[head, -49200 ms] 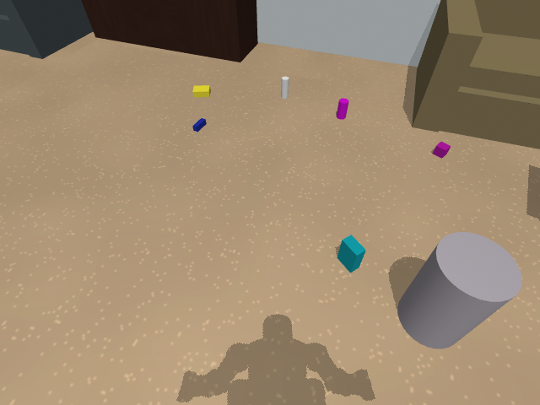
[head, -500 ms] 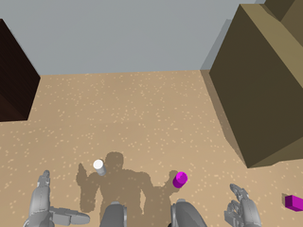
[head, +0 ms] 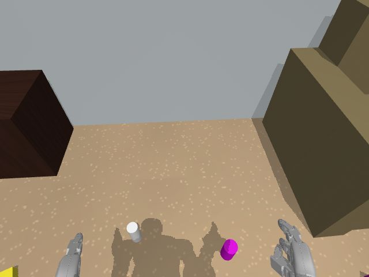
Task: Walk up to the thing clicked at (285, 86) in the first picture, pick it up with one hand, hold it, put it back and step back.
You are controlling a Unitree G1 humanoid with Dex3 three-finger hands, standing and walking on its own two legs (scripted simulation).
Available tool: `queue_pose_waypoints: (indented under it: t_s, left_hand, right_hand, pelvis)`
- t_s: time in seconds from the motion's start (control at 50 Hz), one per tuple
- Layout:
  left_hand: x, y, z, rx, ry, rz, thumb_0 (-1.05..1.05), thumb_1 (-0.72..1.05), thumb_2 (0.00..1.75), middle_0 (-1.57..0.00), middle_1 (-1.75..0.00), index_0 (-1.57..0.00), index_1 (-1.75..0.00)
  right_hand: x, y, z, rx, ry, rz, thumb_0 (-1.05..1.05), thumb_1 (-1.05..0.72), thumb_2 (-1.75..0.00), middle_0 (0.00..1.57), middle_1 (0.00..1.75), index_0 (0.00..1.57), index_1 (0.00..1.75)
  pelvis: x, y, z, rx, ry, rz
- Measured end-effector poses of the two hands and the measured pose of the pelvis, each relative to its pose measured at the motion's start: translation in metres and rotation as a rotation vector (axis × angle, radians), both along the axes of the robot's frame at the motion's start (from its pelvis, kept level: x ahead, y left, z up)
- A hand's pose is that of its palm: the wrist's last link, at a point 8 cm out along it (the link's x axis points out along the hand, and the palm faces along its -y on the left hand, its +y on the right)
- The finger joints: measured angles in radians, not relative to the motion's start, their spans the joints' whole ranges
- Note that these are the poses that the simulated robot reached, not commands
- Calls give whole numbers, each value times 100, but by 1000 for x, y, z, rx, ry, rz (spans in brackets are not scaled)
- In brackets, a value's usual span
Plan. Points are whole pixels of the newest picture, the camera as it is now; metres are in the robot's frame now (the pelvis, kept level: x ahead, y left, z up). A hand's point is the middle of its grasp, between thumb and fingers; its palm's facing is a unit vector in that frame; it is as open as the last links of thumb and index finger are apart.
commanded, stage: home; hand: left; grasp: from the side
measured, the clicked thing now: (134, 232) +0.43 +0.24 -0.64
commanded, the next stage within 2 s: stand in 1.34 s
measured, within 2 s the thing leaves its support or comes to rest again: neither
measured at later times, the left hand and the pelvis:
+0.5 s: hand (102, 276) +0.16 +0.18 -0.05, palm faces +0.10 -0.95 -0.29, open 17.5 cm; pelvis -0.01 +0.00 +0.01, yaw +0 degrees
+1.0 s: hand out of the picture +0.16 +0.18 -0.05, palm faces +0.10 -0.95 -0.29, open 17.5 cm; pelvis -0.01 +0.00 +0.01, yaw +0 degrees
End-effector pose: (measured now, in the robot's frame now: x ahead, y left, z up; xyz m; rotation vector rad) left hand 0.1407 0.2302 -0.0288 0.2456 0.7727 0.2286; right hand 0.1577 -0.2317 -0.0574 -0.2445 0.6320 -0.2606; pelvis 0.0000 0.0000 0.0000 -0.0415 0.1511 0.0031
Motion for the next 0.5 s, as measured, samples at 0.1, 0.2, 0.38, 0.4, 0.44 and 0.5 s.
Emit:
queue_pose_waypoints:
  t_s: [0.1,0.2,0.38,0.4,0.44,0.5]
  left_hand:
    - [3,-1,2,-2,-9,-4,-1,-54,5,-6,-5,-6,-5]
    - [8,-5,5,-7,-24,-16,-1,-55,4,-5,-5,-6,-5]
    - [4,-7,5,-17,-17,-20,-1,-56,4,-5,-5,-6,-5]
    - [3,-7,5,-17,-13,-20,-1,-56,4,-5,-5,-6,-5]
    - [1,-7,4,-17,-8,-20,-1,-56,4,-5,-5,-6,-5]
    - [-1,-7,4,-15,-4,-18,-1,-56,4,-5,-5,-6,-5]
  right_hand:
    - [-2,-3,1,-8,5,1,2,-90,-90,21,30,20,30]
    - [-7,-6,1,-5,10,-10,2,-90,-90,21,30,20,30]
    - [-17,-8,-1,2,34,-18,2,-90,-90,21,30,20,30]
    - [-18,-9,-1,3,36,-19,2,-90,-90,21,30,20,30]
    - [-19,-9,-1,3,37,-19,2,-90,-90,21,30,20,30]
    - [-20,-9,-1,3,35,-18,2,-90,-90,21,30,20,30]
  pelvis:
    - [0,-1,2,0,-13,2]
    - [0,-2,4,1,-22,0]
    - [-3,-3,6,4,-27,-4]
    - [-3,-3,6,4,-27,-4]
    - [-4,-4,6,5,-28,-4]
    - [-6,-4,6,5,-31,-4]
